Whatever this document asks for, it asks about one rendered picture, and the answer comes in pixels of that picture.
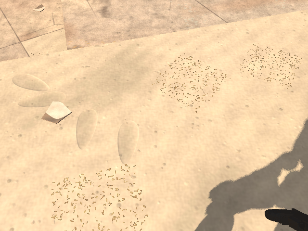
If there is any robot right hand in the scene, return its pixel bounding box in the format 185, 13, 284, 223
265, 208, 308, 231

